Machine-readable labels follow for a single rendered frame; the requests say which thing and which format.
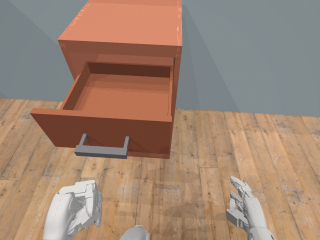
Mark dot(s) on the robot left shin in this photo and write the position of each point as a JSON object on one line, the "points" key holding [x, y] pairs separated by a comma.
{"points": [[139, 226]]}

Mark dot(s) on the drawer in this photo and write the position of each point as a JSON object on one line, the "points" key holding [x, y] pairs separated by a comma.
{"points": [[111, 100]]}

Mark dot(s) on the cabinet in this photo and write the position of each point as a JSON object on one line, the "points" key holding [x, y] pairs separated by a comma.
{"points": [[127, 31]]}

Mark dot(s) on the robot right hand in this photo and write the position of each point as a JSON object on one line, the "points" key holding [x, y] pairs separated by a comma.
{"points": [[249, 213]]}

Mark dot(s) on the handle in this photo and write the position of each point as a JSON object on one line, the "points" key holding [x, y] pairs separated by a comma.
{"points": [[101, 151]]}

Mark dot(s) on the left robot thigh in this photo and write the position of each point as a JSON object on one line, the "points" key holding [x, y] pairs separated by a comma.
{"points": [[135, 234]]}

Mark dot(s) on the right robot forearm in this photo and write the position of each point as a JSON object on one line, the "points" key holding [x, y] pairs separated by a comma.
{"points": [[259, 233]]}

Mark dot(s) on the robot left hand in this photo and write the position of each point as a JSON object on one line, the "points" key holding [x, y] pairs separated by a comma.
{"points": [[81, 200]]}

